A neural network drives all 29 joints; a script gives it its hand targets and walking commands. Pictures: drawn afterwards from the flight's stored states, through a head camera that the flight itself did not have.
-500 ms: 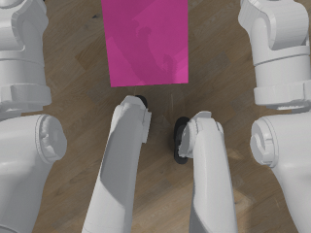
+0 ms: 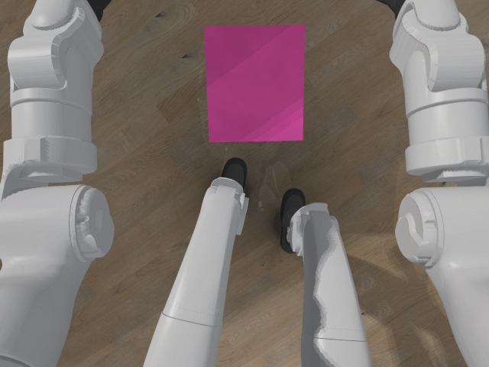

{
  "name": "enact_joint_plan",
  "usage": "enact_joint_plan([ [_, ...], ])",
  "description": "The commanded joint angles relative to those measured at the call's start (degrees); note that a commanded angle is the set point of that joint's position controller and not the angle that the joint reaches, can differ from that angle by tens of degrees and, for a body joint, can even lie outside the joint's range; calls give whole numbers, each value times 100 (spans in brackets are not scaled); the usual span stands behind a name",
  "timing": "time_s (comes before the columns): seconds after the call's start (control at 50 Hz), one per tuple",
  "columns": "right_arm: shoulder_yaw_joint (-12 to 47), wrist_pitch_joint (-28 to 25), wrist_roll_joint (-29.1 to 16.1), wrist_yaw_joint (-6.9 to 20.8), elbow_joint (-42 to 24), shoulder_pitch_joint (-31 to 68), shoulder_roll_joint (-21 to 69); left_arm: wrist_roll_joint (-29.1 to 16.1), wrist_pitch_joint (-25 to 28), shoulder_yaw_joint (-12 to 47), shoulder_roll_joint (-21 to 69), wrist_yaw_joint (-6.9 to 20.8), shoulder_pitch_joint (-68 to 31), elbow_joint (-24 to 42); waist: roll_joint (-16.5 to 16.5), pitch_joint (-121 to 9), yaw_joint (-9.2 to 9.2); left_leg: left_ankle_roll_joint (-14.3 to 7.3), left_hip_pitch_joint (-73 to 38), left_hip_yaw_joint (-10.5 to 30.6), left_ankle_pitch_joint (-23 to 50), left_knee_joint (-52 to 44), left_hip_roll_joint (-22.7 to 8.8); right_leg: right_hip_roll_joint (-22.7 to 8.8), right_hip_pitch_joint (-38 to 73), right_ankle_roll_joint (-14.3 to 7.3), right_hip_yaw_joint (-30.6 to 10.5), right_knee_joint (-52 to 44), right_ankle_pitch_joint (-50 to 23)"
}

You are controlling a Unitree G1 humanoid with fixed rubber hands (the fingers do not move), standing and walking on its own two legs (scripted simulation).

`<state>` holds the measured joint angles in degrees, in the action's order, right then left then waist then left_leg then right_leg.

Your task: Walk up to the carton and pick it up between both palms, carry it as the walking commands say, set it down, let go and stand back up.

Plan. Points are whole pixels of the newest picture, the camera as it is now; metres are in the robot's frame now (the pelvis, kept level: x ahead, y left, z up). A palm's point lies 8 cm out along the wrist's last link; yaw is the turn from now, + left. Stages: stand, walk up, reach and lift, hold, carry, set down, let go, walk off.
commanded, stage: let go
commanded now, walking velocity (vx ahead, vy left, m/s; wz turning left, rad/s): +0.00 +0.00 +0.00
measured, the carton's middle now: (252, 91) +0.47 +0.07 -0.53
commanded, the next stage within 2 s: stand in 1.40 s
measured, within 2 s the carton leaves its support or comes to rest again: neither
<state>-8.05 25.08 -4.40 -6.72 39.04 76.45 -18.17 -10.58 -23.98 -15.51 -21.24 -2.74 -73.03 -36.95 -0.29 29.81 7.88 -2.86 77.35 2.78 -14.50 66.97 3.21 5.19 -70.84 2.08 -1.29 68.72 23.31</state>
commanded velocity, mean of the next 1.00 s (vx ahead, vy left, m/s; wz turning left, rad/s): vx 0.00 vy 0.00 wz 0.00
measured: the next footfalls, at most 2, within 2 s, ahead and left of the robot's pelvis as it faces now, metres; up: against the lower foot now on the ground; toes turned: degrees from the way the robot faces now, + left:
none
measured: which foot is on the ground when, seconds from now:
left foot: down 0.00-1.00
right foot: down 0.00-1.00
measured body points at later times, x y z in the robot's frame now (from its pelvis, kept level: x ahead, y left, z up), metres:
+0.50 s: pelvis +0.06 +0.00 +0.07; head +0.33 +0.03 +0.43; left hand +0.35 +0.27 -0.05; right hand +0.43 -0.15 -0.07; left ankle +0.14 +0.08 -0.61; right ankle +0.08 -0.13 -0.61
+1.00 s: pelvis +0.14 -0.04 +0.12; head +0.19 -0.03 +0.57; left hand +0.28 +0.19 +0.02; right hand +0.30 -0.25 +0.02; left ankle +0.14 +0.08 -0.61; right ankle +0.08 -0.13 -0.61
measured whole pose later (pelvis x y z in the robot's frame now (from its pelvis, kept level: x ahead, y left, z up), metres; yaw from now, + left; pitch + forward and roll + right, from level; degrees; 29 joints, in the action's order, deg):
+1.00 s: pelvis +0.14 -0.04 +0.12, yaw +1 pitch +2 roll +1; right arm -4.4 3.1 3.1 0.9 28.0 -12.7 -7.4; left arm 3.2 -3.4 -2.5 -8.8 3.7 14.5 -25.4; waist -1.7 5.2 1.6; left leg -0.7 15.8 2.5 -13.8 28.1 3.3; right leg 2.8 -10.7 -2.4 -4.3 30.1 20.6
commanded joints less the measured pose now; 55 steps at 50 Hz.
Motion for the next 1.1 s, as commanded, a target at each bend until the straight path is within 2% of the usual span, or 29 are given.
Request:
enact_joint_plan([
  [0.0, -582, -699, 354, 151, -396, 914, -617, 651, 692, -118, -367, -6, -889, 908, 218, -11276, -302, 785, -7885, 749, 2201, -792, -388, 143, 35, -52, 456, -907, -254],
  [0.06, -825, -757, 422, 126, -784, 238, -795, 865, 665, 46, -296, -48, -463, 1580, 883, -11946, -296, 914, -9424, 920, 2387, -885, -436, 192, -38, -61, 390, -1024, -536],
  [0.08, -777, -741, 515, 39, -1783, -290, -863, 941, 679, 82, -487, -54, -107, 2630, 773, -13037, -268, 894, -10202, 933, 3107, -868, -390, 272, 494, -35, 418, -1103, -1035],
  [0.1, -640, -691, 290, -26, -2128, 329, -880, 858, 623, 137, -690, -68, -418, 2776, 894, -12849, -53, 817, -10099, 916, 3067, -841, -404, 243, 272, -31, 358, -1102, -698],
  [0.12, -537, -629, 324, -116, -2258, -73, -672, 910, 586, 165, -753, -30, 27, 2916, 814, -12828, -108, 754, -10130, 825, 2755, -994, -388, 206, 686, -3, 300, -1296, -698],
  [0.16, -291, -495, 222, -264, -2690, -204, -261, 980, 528, 176, -840, 100, 372, 3031, 773, -12328, 101, 606, -9316, 527, 2626, -1211, -316, 139, 1279, 36, 203, -1469, -801],
  [0.2, -318, -436, 357, -369, -3364, -507, -195, 958, 431, 174, -933, 163, 741, 3391, 699, -12569, 7, 496, -9074, 315, 2860, -1133, -243, 100, 1761, 72, 222, -1497, -890],
  [0.24, -358, -544, 787, -458, -4038, -2552, -165, 1098, 482, 180, -871, 260, 2587, 4386, 923, -13308, -36, 541, -9829, 164, 4156, -1095, -171, 71, 2908, 26, 138, -1580, -1716],
  [0.26, -214, -518, 718, -435, -3766, -2116, -103, 917, 426, 364, -716, 276, 2114, 3987, 913, -12541, -108, 494, -9541, 244, 3850, -1045, -216, 50, 2186, 36, 170, -1528, -1083],
  [0.3, -147, -626, 945, -379, -3698, -4057, 206, 981, 531, 651, -254, 455, 3949, 3836, 975, -11915, -263, 480, -9909, 319, 4299, -1317, -241, 14, 2617, -43, 105, -1870, -1462],
  [0.34, -207, -781, 970, -288, -3591, -4222, 130, 936, 695, 637, -236, 556, 4160, 3698, 755, -10383, -392, 400, -9409, 464, 3887, -1487, -270, 35, 2297, -71, 54, -2132, -1125],
  [0.38, -151, -940, 884, -159, -3219, -4392, 258, 840, 888, 623, -166, 684, 4631, 3085, 283, -9033, -545, 325, -8406, 496, 2879, -1899, -260, -13, 2590, -96, 55, -2425, -810],
  [0.4, -121, -1088, 975, -118, -3368, -5122, 423, 973, 1052, 605, -158, 735, 5384, 3211, 94, -8968, -437, 288, -8249, 446, 2930, -2068, -222, -20, 3239, -112, 75, -2487, -1183],
  [0.44, -279, -1322, 997, -48, -3122, -5026, 476, 951, 1273, 614, -131, 774, 5389, 2682, -218, -8004, -520, 195, -7612, 303, 2286, -2263, -200, -58, 3381, -34, 119, -2663, -1009],
  [0.46, -139, -1453, 948, -2, -3346, -5304, 611, 889, 1452, 810, 21, 801, 5625, 2960, -340, -7992, -591, 180, -7771, 368, 2689, -2284, -229, -18, 3479, -75, 94, -2690, -1275],
  [0.48, -193, -1535, 993, 47, -3069, -5861, 517, 871, 1522, 843, 50, 848, 6044, 2829, -270, -7892, -723, 191, -7915, 317, 2901, -2315, -217, -56, 3553, -64, 95, -2801, -1398],
  [0.5, -174, -1695, 897, 97, -2985, -5382, 466, 878, 1678, 887, -60, 816, 5705, 2734, -206, -7168, -614, 181, -7630, 409, 2935, -2281, -291, -42, 3019, -68, 72, -2779, -1210],
  [0.54, -39, -1930, 890, 171, -2899, -6171, 555, 897, 1869, 979, 129, 827, 6497, 2500, -131, -6823, -641, 184, -7806, 417, 3270, -2399, -271, -68, 3078, -97, 53, -2964, -1320],
  [0.62, 100, -2094, 775, 457, -1940, -6466, 601, 810, 2073, 1099, 379, 789, 6674, 1973, 150, -5182, -610, 359, -7304, 294, 2168, -2918, -339, -228, 3045, -198, 40, -3358, -662],
  [0.66, 223, -2066, 814, 578, -1624, -7161, 713, 924, 2028, 1115, 502, 748, 7436, 1711, 81, -4820, -496, 395, -7151, 131, 1485, -3325, -306, -327, 3690, -182, 20, -3676, -552],
  [0.68, 247, -2130, 740, 611, -1551, -7268, 745, 1062, 2067, 1038, 520, 708, 7642, 1706, 286, -4817, -378, 443, -7241, 145, 1812, -3392, -288, -345, 3811, -217, -13, -3726, -779],
  [0.76, 192, -2366, 770, 691, -1769, -8004, 529, 1301, 2245, 886, 354, 579, 8290, 1987, 66, -4694, -412, 392, -7692, -15, 2378, -3573, -165, -299, 4775, -180, -100, -4029, -1728],
  [0.78, 97, -2419, 827, 707, -1911, -8299, 495, 1466, 2312, 845, 361, 563, 8510, 2249, 328, -4883, -341, 408, -8069, 7, 2784, -3682, -143, -272, 5057, -190, -95, -4145, -1987],
  [0.82, 88, -2518, 734, 685, -2005, -7823, 403, 1395, 2353, 830, 299, 533, 8108, 2179, 64, -4167, -359, 363, -7843, -3, 2555, -3762, -140, -332, 4865, -186, -140, -4268, -1945],
  [0.84, 67, -2516, 793, 699, -2038, -8167, 371, 1371, 2330, 885, 296, 548, 8302, 2258, 39, -4167, -554, 361, -8190, -55, 2545, -3827, -121, -421, 4978, -189, -198, -4417, -2226],
  [0.94, 254, -2509, 643, 725, -2451, -8505, 309, 1325, 2288, 970, 225, 617, 8637, 2044, -348, -3781, -607, 330, -7762, -185, 2075, -3992, 37, -631, 5833, -67, -307, -4521, -3190],
  [0.96, 282, -2519, 600, 696, -2519, -8519, 347, 1164, 2293, 1091, 212, 654, 8385, 2178, -418, -3664, -794, 344, -7899, -162, 1896, -3996, 1, -692, 5826, -55, -340, -4576, -3191],
  [0.98, 214, -2499, 637, 717, -2487, -8382, 268, 1209, 2290, 1030, 213, 656, 8305, 2209, -486, -3558, -693, 350, -7755, -162, 1813, -4001, 18, -669, 5911, -28, -327, -4564, -3062],
  [1.08, 508, -2349, 420, 794, -2421, -8719, 341, 1134, 2166, 1112, 212, 705, 8386, 2119, -437, -3342, -779, 355, -7765, -184, 1566, -4013, 33, -762, 6087, 12, -410, -4680, -3167],
])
